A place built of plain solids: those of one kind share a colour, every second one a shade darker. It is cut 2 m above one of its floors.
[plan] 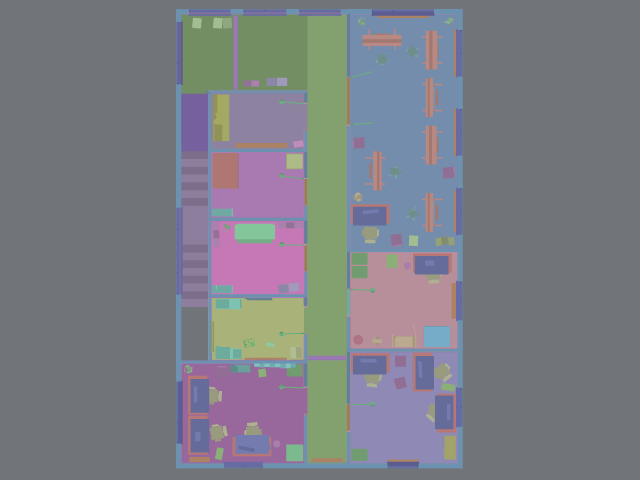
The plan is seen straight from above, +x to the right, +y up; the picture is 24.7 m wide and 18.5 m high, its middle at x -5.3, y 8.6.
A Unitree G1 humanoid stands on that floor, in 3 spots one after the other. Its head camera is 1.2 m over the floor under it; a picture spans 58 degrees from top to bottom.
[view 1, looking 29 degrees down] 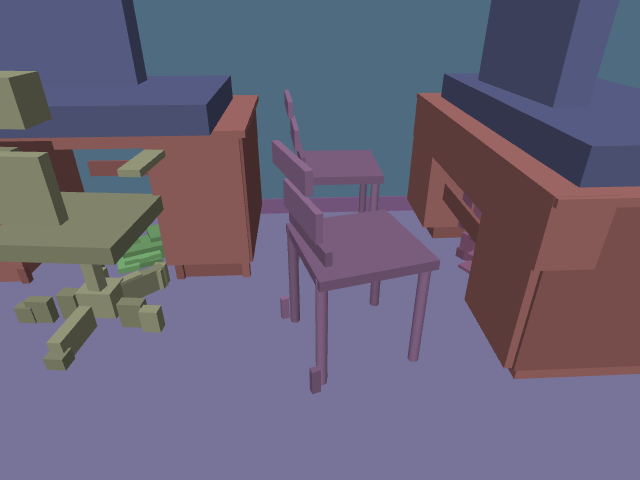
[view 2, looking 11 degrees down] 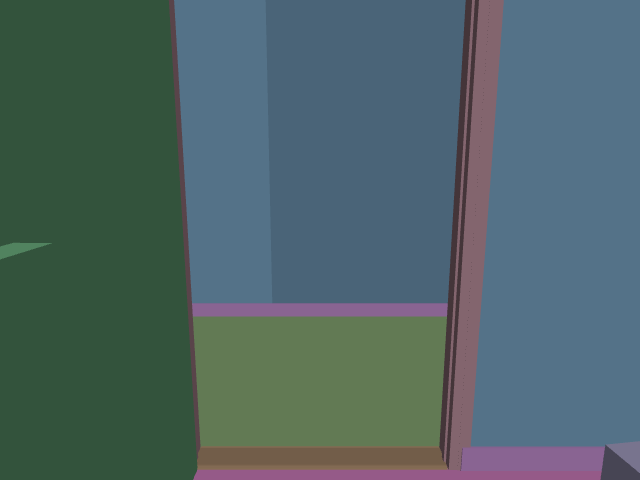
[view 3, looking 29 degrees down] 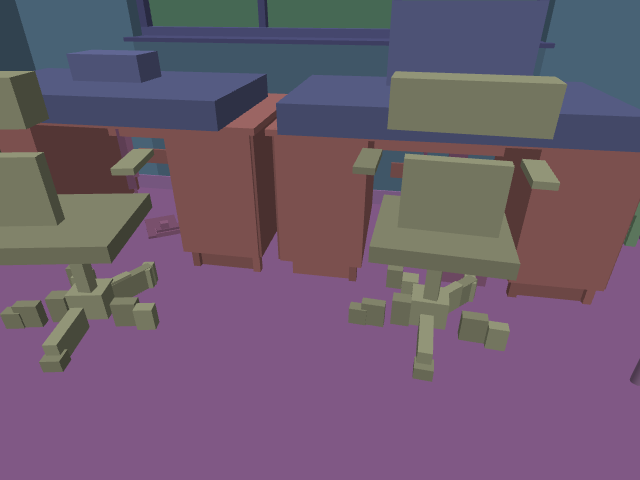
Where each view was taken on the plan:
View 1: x -2.40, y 1.75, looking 87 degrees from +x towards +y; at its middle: side_chair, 1.25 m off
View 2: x -7.40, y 7.90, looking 0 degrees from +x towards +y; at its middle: wall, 3.20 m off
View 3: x -7.95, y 2.40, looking -170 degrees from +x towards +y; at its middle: desk_works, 1.99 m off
